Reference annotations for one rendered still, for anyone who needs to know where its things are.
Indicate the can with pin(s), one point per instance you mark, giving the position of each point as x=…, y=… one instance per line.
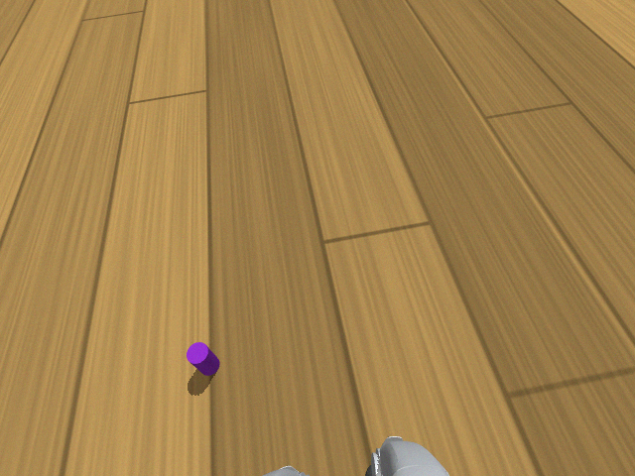
x=203, y=359

